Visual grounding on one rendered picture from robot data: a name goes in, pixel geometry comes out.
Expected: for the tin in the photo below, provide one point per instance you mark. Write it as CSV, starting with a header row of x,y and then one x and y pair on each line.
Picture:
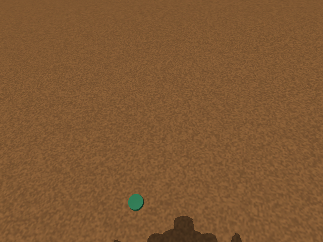
x,y
135,202

